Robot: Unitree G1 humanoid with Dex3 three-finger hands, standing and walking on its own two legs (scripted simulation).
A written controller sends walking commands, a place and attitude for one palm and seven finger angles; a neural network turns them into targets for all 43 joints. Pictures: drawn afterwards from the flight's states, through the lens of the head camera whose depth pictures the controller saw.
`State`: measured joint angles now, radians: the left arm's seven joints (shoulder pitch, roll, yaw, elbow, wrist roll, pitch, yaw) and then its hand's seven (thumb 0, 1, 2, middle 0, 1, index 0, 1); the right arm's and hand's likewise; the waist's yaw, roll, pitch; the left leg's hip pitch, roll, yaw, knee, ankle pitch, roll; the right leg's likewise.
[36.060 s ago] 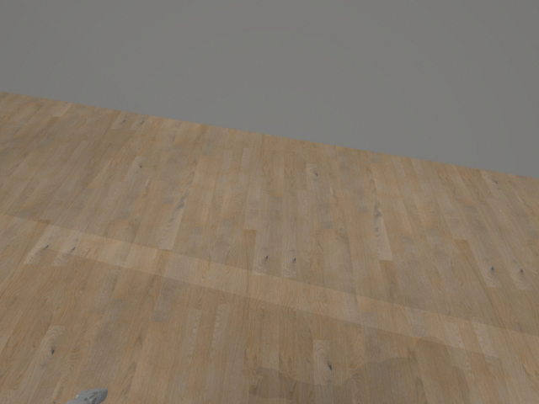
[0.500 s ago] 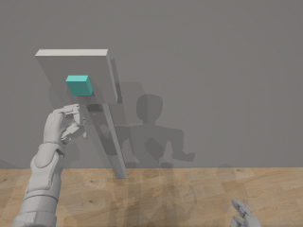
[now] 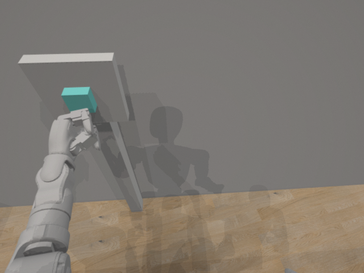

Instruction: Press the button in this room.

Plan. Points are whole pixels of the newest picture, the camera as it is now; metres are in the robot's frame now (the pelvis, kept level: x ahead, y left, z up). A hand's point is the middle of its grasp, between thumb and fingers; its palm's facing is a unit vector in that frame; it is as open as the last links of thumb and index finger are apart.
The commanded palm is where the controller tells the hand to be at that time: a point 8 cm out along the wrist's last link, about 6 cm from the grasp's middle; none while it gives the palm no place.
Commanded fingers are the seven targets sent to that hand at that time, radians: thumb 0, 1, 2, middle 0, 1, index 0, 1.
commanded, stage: aim a knuckle at the button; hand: left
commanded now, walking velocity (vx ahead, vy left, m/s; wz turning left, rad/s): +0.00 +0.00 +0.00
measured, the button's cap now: (80, 99) +0.47 +0.24 +0.12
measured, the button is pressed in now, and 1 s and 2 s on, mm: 0 0 14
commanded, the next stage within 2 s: press the button with the knuckle in 0.48 s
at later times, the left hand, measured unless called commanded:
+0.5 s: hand (92, 140) +0.38 +0.20 +0.09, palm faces +0.08 -1.00 -0.01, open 3.1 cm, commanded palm +0.35 +0.25 +0.09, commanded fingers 0.00 0.90 0.90 -1.30 -1.50 -1.30 -1.50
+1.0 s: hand (96, 127) +0.41 +0.20 +0.10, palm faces +0.08 -1.00 -0.01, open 3.1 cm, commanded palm +0.38 +0.25 +0.09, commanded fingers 0.00 0.90 0.90 -1.30 -1.50 -1.30 -1.50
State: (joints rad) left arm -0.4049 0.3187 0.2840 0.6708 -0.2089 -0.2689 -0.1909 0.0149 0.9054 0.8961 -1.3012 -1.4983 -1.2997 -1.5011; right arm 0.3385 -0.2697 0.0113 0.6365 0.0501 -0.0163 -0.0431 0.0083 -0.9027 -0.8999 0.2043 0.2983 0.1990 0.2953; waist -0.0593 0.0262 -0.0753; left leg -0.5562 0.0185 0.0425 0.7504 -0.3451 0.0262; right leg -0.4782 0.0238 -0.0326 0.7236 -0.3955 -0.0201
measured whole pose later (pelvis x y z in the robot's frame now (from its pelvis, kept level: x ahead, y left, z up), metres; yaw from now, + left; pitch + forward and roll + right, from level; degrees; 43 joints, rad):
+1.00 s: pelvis +0.00 -0.01 +0.00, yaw +0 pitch +9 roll -1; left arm -0.51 0.34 0.30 0.78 -0.19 -0.27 -0.19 0.01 0.90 0.90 -1.30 -1.50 -1.30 -1.50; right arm 0.33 -0.27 0.02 0.62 0.05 0.00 -0.04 0.01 -0.90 -0.90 0.20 0.30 0.20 0.30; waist -0.07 0.03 -0.08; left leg -0.58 0.02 0.03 0.77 -0.35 0.02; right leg -0.50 0.03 -0.04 0.74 -0.40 -0.03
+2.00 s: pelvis -0.04 +0.00 -0.02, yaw +2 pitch +13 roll -3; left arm -0.88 0.50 0.30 1.19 -0.14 -0.35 -0.24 -0.03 0.73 0.98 -1.30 -1.50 -1.41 -1.50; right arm 0.39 -0.29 0.05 0.67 0.05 -0.04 -0.06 0.00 -0.90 -0.90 0.21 0.30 0.20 0.30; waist -0.13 0.02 -0.07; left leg -0.79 0.03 -0.02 0.88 -0.32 0.02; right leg -0.69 0.04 -0.09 0.84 -0.38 -0.03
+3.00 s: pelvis +0.01 +0.00 +0.00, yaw +1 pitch +7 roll -1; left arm -0.18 0.25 0.21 0.37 -0.24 -0.22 -0.18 0.01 0.90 0.90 -1.30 -1.50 -1.30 -1.50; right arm 0.24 -0.26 0.02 0.57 0.05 -0.04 -0.04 0.01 -0.90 -0.90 0.20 0.30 0.20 0.30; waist 0.00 0.04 -0.09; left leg -0.54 0.01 0.01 0.77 -0.37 0.02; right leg -0.44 0.02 -0.05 0.74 -0.42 -0.02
